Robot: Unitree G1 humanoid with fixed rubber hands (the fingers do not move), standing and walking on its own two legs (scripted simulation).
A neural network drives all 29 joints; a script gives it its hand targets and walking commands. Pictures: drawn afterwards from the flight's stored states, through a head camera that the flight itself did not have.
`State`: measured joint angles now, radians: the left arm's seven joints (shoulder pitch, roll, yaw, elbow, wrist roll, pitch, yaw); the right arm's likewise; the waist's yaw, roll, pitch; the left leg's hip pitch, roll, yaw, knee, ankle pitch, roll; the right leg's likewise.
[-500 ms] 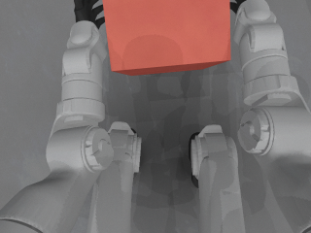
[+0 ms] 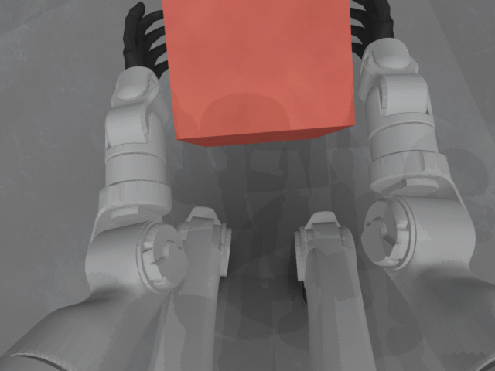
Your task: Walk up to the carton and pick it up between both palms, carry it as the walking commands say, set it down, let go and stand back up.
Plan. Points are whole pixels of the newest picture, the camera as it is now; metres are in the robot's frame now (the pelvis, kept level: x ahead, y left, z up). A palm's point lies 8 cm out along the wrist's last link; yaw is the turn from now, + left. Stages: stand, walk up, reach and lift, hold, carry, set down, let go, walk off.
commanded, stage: reach and lift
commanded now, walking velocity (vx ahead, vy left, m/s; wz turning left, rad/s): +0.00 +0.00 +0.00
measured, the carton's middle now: (255, 56) +0.56 +0.01 -0.16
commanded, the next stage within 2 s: none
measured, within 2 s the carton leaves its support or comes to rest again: neither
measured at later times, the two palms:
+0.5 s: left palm (117, 65) +0.49 +0.16 -0.01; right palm (402, 28) +0.52 -0.15 -0.01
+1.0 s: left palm (72, 53) +0.47 +0.16 +0.06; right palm (442, 5) +0.50 -0.15 +0.06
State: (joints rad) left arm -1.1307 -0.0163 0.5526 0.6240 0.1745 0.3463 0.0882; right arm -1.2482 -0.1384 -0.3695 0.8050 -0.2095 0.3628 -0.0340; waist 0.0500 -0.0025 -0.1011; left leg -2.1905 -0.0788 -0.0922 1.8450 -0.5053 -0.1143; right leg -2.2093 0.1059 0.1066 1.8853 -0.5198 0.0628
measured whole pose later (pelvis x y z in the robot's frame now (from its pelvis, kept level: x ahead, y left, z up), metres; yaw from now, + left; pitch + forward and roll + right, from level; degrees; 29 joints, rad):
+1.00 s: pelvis +0.02 +0.00 +0.11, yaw -1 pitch +43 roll +2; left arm -0.85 -0.11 0.55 0.56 0.22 0.36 0.06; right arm -0.99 -0.03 -0.39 0.76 -0.25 0.37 -0.02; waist 0.06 -0.01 -0.24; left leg -1.76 -0.08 -0.11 1.48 -0.47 -0.10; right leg -1.78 0.11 0.12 1.52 -0.48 0.05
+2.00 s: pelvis +0.06 +0.00 +0.25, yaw -3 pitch +29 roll +1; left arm -0.56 -0.19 0.51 0.46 0.30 0.38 0.01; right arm -0.66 0.09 -0.39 0.62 -0.30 0.37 0.01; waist 0.07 -0.01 -0.20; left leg -1.10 -0.05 -0.13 0.94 -0.34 -0.07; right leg -1.12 0.09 0.15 0.97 -0.34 0.03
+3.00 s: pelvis +0.09 +0.00 +0.33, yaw -2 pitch +3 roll +0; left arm -0.34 -0.17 0.36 0.36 0.31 0.59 -0.02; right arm -0.37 0.15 -0.30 0.44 -0.34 0.56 0.03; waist 0.08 0.02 -0.07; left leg -0.25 -0.02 -0.14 0.38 -0.17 -0.04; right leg -0.27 0.03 0.13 0.42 -0.20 0.01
